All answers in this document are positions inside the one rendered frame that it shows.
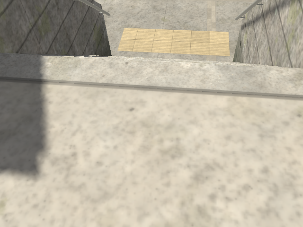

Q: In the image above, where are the stairs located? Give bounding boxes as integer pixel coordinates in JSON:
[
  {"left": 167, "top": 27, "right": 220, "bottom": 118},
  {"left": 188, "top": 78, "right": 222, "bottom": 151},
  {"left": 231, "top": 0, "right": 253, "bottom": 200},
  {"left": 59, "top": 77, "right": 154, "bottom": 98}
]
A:
[{"left": 0, "top": 53, "right": 303, "bottom": 69}]

